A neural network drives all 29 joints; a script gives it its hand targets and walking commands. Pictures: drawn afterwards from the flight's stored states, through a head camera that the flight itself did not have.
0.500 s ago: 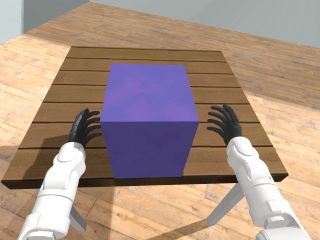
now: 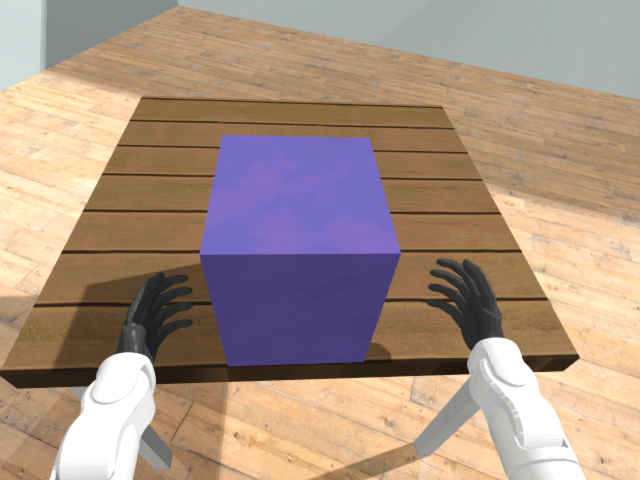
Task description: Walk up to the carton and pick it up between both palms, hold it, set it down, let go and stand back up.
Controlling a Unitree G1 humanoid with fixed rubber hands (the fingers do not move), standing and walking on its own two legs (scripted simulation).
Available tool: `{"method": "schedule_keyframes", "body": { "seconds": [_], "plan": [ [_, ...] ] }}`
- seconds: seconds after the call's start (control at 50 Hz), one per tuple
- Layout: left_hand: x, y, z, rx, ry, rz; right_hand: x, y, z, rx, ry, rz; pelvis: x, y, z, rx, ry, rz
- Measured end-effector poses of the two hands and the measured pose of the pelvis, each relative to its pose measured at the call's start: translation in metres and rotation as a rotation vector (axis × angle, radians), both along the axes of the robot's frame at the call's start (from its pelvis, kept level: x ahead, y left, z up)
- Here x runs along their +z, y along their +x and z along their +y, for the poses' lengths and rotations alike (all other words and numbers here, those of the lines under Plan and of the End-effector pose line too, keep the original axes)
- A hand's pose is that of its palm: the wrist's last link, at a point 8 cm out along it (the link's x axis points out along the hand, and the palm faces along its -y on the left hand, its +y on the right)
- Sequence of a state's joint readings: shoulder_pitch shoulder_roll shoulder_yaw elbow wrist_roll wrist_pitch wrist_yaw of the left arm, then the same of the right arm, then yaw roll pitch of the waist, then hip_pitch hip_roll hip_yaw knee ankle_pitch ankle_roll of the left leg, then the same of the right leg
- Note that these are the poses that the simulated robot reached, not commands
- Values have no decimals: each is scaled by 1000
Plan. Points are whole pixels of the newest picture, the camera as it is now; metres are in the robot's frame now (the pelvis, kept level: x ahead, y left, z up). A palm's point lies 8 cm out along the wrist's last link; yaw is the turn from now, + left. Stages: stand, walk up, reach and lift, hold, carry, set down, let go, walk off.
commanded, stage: set down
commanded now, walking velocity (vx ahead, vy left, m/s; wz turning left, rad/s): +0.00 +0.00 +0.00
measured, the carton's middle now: (297, 254) +0.41 +0.03 +0.06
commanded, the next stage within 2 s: none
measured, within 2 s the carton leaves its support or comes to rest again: neither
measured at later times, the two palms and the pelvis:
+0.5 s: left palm (112, 398) +0.21 +0.22 +0.06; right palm (506, 393) +0.21 -0.20 +0.06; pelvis +0.01 +0.00 +0.00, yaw -2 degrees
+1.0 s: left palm (121, 428) +0.19 +0.22 +0.02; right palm (501, 426) +0.20 -0.20 +0.02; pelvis +0.01 +0.00 +0.00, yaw -2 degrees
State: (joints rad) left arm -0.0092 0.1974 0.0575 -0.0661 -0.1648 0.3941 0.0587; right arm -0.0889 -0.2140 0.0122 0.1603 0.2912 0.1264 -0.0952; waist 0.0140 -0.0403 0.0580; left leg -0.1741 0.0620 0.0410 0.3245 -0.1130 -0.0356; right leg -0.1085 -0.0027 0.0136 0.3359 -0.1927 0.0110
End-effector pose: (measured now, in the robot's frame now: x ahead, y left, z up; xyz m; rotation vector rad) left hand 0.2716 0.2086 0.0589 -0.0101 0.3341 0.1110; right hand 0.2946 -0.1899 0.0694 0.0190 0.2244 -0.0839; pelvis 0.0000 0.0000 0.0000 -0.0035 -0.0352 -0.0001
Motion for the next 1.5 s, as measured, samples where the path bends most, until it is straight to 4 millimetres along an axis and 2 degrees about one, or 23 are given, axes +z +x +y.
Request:
{"method": "schedule_keyframes", "body": {
  "seconds": [0.06,0.34,0.64,0.82,1.04,1.38,1.5],
  "plan": [
    [-4,-6,2,1,7,20,-4,-10,-5,-10,-9,11,0,1,-2,-1,2,-1],
    [9,-37,3,1,38,-7,-1,-57,-8,-24,13,2,1,7,-5,-23,11,-23],
    [-6,-82,12,24,66,61,-12,-97,-8,-29,4,73,2,7,-3,-33,13,-26],
    [-24,-83,8,10,64,123,-30,-99,-14,-39,-22,141,1,6,0,-36,15,-20],
    [-47,-77,12,0,87,207,-55,-100,-14,-46,-33,228,2,16,2,-35,13,-18],
    [-83,-92,23,-10,110,326,-93,-107,-8,-17,-74,338,2,30,4,-27,6,-3],
    [-89,-94,23,-20,112,335,-100,-107,-9,-6,-95,349,2,30,6,-23,6,-10]
  ]
}}
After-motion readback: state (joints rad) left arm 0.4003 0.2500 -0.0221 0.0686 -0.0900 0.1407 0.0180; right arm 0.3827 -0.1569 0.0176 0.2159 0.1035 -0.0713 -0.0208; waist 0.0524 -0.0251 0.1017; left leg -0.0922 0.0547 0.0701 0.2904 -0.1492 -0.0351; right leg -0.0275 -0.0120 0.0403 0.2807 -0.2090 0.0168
